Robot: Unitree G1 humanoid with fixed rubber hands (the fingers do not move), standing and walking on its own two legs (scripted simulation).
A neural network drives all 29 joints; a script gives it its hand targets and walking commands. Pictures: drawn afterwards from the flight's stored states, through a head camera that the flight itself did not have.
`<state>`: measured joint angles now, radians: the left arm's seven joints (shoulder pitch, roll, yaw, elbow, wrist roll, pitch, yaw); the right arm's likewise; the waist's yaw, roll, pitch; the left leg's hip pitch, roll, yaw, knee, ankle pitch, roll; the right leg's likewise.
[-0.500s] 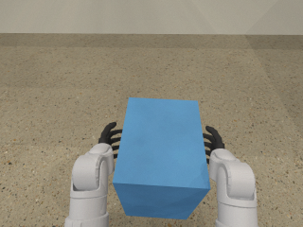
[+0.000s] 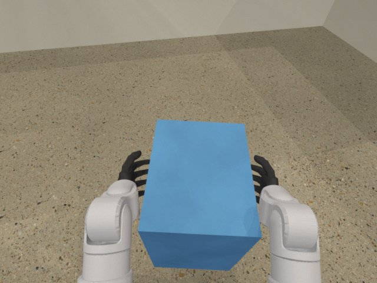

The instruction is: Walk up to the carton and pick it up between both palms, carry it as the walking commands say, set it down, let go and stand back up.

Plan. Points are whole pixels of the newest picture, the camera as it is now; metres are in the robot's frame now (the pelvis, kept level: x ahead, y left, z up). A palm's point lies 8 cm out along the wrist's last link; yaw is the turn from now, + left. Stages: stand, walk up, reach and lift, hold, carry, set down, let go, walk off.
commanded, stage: carry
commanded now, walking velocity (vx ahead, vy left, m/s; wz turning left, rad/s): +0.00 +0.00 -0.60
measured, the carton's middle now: (195, 200) +0.30 +0.02 +0.01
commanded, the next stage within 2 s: none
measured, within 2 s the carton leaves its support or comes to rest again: neither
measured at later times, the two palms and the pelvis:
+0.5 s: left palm (189, 186) +0.30 +0.03 +0.06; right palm (331, 235) +0.23 -0.22 +0.07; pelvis +0.00 -0.02 -0.01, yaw -19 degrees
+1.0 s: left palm (267, 206) +0.27 -0.12 +0.06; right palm out of the picture +0.11 -0.33 +0.06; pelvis -0.03 -0.05 -0.01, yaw -36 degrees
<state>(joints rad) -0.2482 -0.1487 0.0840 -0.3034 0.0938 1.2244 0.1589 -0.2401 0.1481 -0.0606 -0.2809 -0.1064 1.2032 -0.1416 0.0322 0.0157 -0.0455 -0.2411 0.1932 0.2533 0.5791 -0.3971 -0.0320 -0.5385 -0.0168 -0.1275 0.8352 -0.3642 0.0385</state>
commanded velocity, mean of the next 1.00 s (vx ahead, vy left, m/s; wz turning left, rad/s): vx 0.00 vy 0.00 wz -0.60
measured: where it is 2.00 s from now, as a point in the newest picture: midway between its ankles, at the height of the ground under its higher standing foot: outside the picture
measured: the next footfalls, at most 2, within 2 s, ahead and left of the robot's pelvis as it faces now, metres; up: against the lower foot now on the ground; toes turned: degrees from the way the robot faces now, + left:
right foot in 0.08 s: +0.07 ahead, -0.13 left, +0.00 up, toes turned -11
left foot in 0.38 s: +0.08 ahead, +0.08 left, +0.00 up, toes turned -6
